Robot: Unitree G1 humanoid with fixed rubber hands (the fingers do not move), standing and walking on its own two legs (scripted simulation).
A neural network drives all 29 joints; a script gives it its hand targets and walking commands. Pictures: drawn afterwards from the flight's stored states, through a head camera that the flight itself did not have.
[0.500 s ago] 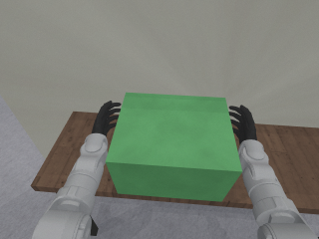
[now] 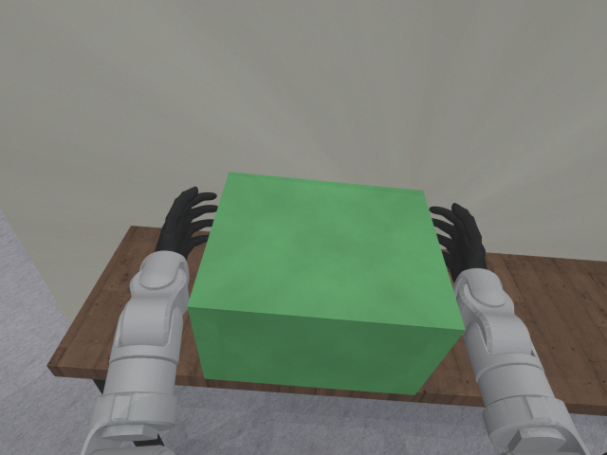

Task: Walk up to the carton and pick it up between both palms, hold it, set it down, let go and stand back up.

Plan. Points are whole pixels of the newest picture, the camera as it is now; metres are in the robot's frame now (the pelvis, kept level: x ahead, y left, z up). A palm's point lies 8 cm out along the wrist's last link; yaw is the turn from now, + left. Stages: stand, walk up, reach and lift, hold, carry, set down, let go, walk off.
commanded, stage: reach and lift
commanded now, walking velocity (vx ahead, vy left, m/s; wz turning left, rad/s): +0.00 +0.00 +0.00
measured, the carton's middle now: (318, 280) +0.36 +0.00 +0.08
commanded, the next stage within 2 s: hold in 1.04 s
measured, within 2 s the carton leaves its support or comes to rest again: neither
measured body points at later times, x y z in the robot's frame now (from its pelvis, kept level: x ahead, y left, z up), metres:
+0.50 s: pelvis +0.00 +0.00 +0.00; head -0.03 +0.03 +0.45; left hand +0.36 +0.19 +0.16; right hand +0.36 -0.20 +0.15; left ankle +0.02 +0.12 -0.75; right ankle -0.01 -0.12 -0.75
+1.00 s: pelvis -0.01 +0.00 +0.00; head -0.04 +0.03 +0.45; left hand +0.36 +0.19 +0.18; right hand +0.37 -0.19 +0.17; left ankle +0.02 +0.12 -0.75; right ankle -0.01 -0.12 -0.75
